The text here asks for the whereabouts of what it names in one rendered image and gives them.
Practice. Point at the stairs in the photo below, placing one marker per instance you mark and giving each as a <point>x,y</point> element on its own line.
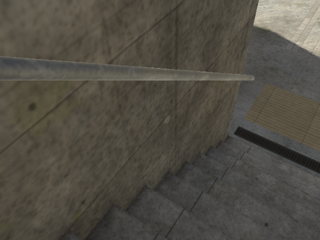
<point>233,192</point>

